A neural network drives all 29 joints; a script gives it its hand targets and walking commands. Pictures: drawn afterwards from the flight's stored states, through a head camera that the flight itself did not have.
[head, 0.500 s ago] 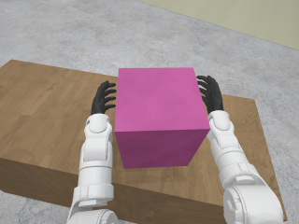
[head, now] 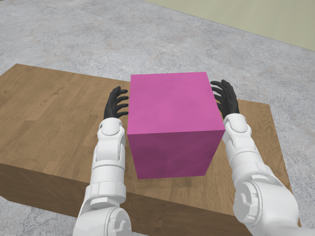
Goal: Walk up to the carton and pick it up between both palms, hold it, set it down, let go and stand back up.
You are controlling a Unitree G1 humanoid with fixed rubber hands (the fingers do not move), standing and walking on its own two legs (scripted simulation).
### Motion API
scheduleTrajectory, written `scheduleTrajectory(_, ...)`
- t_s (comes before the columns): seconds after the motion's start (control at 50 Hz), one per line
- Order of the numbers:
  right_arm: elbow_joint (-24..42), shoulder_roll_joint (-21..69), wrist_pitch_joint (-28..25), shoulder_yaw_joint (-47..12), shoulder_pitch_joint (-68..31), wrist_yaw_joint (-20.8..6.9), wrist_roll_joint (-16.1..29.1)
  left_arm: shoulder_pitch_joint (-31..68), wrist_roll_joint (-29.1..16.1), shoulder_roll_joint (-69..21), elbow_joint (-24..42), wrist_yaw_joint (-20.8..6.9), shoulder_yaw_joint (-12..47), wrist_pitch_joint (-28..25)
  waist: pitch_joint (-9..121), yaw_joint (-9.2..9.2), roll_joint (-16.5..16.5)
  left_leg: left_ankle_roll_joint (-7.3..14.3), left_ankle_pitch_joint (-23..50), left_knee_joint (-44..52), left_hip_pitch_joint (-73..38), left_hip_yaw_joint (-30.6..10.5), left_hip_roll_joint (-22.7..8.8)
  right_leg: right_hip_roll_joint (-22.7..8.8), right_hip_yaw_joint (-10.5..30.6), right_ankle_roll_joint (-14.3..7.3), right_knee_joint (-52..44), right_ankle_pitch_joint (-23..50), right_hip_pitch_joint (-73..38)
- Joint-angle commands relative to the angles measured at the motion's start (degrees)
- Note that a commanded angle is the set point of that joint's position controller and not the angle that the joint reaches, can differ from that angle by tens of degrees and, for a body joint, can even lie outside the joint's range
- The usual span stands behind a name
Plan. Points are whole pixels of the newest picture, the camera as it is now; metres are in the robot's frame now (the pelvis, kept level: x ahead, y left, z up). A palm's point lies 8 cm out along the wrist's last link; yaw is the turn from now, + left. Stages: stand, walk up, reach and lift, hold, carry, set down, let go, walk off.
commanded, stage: set down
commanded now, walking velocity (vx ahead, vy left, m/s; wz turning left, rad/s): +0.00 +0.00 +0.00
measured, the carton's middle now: (170, 128) +0.42 -0.01 +0.03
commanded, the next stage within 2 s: none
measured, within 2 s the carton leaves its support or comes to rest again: rests again in 1.12 s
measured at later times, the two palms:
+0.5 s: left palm (119, 124) +0.39 +0.13 +0.07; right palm (224, 116) +0.44 -0.17 +0.07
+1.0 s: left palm (120, 126) +0.38 +0.13 +0.07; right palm (228, 121) +0.42 -0.17 +0.07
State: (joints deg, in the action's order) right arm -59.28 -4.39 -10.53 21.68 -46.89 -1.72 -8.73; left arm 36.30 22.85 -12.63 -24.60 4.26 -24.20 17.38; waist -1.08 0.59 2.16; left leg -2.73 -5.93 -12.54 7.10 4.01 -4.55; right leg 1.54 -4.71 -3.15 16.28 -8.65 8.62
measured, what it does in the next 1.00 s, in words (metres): stands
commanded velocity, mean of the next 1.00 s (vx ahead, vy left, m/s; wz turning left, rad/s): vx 0.00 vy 0.00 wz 0.00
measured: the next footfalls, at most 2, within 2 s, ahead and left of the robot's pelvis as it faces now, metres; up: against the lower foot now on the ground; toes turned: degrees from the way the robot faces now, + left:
none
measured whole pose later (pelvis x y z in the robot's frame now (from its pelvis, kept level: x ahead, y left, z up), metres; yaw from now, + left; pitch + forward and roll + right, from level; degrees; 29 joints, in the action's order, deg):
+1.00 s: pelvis -0.01 +0.00 +0.00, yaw -3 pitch +9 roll +1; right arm -65.4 -5.8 -13.9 29.5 -49.8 -4.7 -16.7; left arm 38.7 23.1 -14.0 -34.6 7.2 -28.4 5.6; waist 1.8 3.6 0.7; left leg -2.4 -5.1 -13.7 17.1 6.2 -5.1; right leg 2.1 -3.0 -3.7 17.8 -6.7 20.2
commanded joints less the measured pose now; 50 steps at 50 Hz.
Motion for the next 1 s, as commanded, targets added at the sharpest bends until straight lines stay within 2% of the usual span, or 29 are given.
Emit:
scheduleTrajectory(0.0, 3.0, 22.2, -2.2, -10.9, -26.4, -6.7, -2.4, 28.7, -1.4, -22.1, 4.7, -1.5, 17.4, -4.9, 24.6, 1.09, -0.6, 3.8, 8.9, -2.3, -11.4, 1.7, 2.6, -0.3, -2.5, 4.6, -0.3, 14.2, -2.2)
scheduleTrajectory(0.04, 3.4, 22.6, -3.1, -11.6, -26.6, -6.7, -2.3, 29.8, -1.8, -22.9, 5.7, -0.7, 18.7, -5.9, 27.6, 0.88, -1.3, 3.4, 13.0, -3.8, -12.9, 1.6, 2.4, -0.1, -2.5, 4.4, 0.7, 18.3, -1.9)
scheduleTrajectory(0.1, 2.8, 23.1, -3.8, -12.8, -26.5, -6.4, -2.2, 28.4, -2.0, -23.2, 4.7, -0.2, 18.6, -6.9, 29.1, 1.17, 0.1, 3.9, 15.2, -4.5, -12.0, 1.6, 2.5, 0.0, -2.0, 4.7, 1.4, 23.9, -3.1)
scheduleTrajectory(0.24, 2.0, 22.7, -4.7, -13.7, -26.8, -6.2, -2.6, 26.3, -2.3, -24.2, 3.6, 0.5, 18.9, -8.2, 31.9, 1.61, 1.3, 4.2, 16.2, -4.9, -9.8, 1.7, 2.2, 0.4, -1.5, 4.4, 2.2, 27.4, -2.7)
scheduleTrajectory(0.26, 2.1, 22.7, -5.0, -13.7, -26.8, -6.1, -2.8, 26.4, -2.7, -24.4, 3.3, 0.6, 19.4, -8.6, 33.2, 1.12, 2.1, 4.3, 17.0, -5.3, -9.6, 1.8, 2.2, 0.5, -1.5, 4.4, 2.4, 29.0, -3.1)
scheduleTrajectory(0.3, 1.8, 22.9, -5.6, -14.2, -27.7, -6.3, -2.4, 27.7, -3.2, -24.5, 3.4, 1.0, 19.4, -9.6, 35.1, 2.05, 1.9, 4.1, 17.5, -5.6, -8.3, 1.8, 2.1, 0.5, -1.5, 4.3, 3.0, 29.9, -3.1)
scheduleTrajectory(0.36, 0.4, 23.0, -5.7, -14.5, -27.2, -6.2, -2.6, 27.1, -3.1, -24.8, 2.7, 1.4, 19.2, -10.6, 36.1, 1.87, 2.0, 4.1, 18.8, -6.0, -8.1, 1.8, 2.1, 0.6, -1.3, 4.3, 3.4, 32.0, -3.1)
scheduleTrajectory(0.42, 0.0, 23.1, -5.8, -14.2, -27.1, -6.4, -2.3, 26.9, -3.1, -25.4, 2.7, 1.8, 19.5, -11.0, 37.8, 2.35, 1.0, 3.8, 20.2, -6.7, -8.7, 1.9, 2.0, 0.8, -1.2, 3.9, 3.1, 31.2, -1.3)
scheduleTrajectory(0.44, -0.7, 23.0, -5.8, -14.1, -26.5, -6.3, -2.3, 26.8, -3.1, -25.6, 2.0, 1.8, 19.9, -11.2, 38.0, 1.97, 0.4, 3.6, 20.6, -6.9, -8.4, 1.9, 2.1, 0.8, -1.1, 3.8, 3.4, 31.8, -1.4)
scheduleTrajectory(0.54, -0.9, 23.8, -5.7, -13.3, -27.5, -6.0, -3.7, 27.6, -2.6, -23.8, -1.2, 1.2, 17.1, -12.3, 35.5, 2.69, 3.1, 4.8, 13.1, -4.8, -2.2, 2.6, 2.5, -0.6, 0.3, 5.0, 3.5, 30.8, -4.5)
scheduleTrajectory(0.6, -2.4, 24.0, -5.7, -12.3, -27.6, -6.2, -4.6, 27.5, -1.6, -23.3, -3.5, 0.7, 14.8, -13.3, 33.3, 3.14, 3.5, 5.1, 10.9, -3.8, 0.5, 2.9, 2.6, -1.0, 0.8, 5.6, 4.4, 31.4, -6.7)
scheduleTrajectory(0.72, -4.8, 24.9, -4.8, -8.5, -26.0, -7.0, -7.1, 30.7, -1.1, -22.7, -4.6, 0.4, 12.6, -14.9, 32.8, 2.72, 2.6, 4.8, 7.5, -2.7, 1.0, 3.2, 2.6, -1.4, 1.2, 5.6, 3.2, 23.3, -4.8)
scheduleTrajectory(0.76, -6.2, 24.5, -4.8, -6.9, -25.8, -7.5, -8.0, 31.5, -0.7, -22.9, -4.7, 1.1, 12.7, -15.4, 32.8, 2.85, 1.5, 4.5, 8.0, -3.1, -1.4, 3.2, 2.3, -0.9, 0.4, 4.8, 2.4, 19.2, -1.8)
scheduleTrajectory(0.82, -6.9, 23.3, -4.0, -4.1, -25.3, -8.1, -9.7, 30.9, -0.2, -22.4, -5.9, 1.6, 12.4, -15.0, 31.2, 2.42, 2.1, 4.6, 7.0, -3.1, -4.2, 3.1, 2.0, -0.2, -0.3, 4.0, 0.6, 11.9, 2.6)
scheduleTrajectory(0.84, -6.5, 23.6, -3.9, -3.7, -25.5, -8.4, -10.0, 30.8, -0.1, -22.3, -5.9, 1.7, 11.9, -15.0, 31.5, 2.98, 2.0, 4.8, 6.9, -3.1, -4.3, 3.2, 2.0, -0.2, -0.3, 3.9, 0.3, 10.5, 3.3)
scheduleTrajectory(0.98, -5.3, 23.5, -4.0, -2.5, -26.8, -9.6, -11.6, 29.4, 1.1, -22.0, -7.5, 1.5, 10.6, -14.6, 29.9, 4.04, 2.4, 5.6, 6.2, -3.1, -3.0, 3.8, 2.2, -0.4, -0.1, 3.8, 0.4, 8.1, 3.3)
